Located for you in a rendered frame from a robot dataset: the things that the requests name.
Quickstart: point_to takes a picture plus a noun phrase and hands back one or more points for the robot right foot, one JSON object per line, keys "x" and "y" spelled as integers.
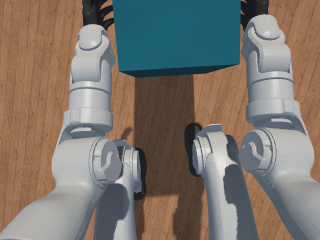
{"x": 190, "y": 133}

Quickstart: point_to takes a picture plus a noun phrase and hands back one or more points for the right robot hand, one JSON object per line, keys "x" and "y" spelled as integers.
{"x": 251, "y": 9}

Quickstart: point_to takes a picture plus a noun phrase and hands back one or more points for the right robot upper arm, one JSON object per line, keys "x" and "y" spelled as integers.
{"x": 281, "y": 161}

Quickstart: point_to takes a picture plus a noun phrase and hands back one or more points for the right robot thigh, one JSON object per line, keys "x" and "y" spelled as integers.
{"x": 230, "y": 214}

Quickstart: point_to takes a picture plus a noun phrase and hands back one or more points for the left robot forearm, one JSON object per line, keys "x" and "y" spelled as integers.
{"x": 90, "y": 87}

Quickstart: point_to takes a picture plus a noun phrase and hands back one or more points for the carton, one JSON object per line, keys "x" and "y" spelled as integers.
{"x": 157, "y": 38}

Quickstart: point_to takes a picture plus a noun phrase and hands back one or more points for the left robot hand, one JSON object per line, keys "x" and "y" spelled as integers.
{"x": 93, "y": 15}

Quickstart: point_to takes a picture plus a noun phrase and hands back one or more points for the right robot forearm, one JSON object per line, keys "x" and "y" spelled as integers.
{"x": 269, "y": 77}

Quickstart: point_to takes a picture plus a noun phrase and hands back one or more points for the left robot upper arm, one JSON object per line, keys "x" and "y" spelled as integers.
{"x": 82, "y": 169}

